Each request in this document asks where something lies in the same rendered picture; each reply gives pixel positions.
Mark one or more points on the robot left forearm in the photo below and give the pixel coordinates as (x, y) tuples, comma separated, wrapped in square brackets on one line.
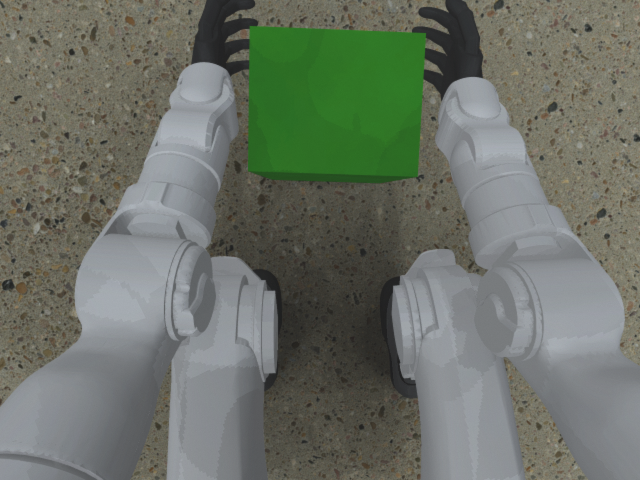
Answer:
[(183, 171)]

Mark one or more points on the left robot hand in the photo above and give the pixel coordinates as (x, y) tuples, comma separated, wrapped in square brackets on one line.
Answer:
[(213, 31)]

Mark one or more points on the robot right forearm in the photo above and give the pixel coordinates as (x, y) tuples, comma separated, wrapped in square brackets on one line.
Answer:
[(507, 210)]

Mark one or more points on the robot right upper arm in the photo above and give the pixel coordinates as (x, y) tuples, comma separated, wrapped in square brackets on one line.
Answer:
[(560, 323)]

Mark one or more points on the left robot thigh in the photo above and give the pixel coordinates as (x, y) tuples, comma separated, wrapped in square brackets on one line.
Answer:
[(216, 424)]

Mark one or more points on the right robot hand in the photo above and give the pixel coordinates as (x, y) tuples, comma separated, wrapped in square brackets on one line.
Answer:
[(463, 56)]

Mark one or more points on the robot left upper arm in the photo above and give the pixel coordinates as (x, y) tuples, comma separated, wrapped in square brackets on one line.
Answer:
[(86, 415)]

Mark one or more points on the right robot thigh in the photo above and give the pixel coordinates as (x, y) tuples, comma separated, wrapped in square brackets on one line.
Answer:
[(468, 426)]

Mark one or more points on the robot thigh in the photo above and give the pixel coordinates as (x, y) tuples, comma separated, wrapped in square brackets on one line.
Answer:
[(216, 424), (468, 426)]

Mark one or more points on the carton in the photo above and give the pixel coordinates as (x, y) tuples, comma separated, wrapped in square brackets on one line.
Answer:
[(335, 105)]

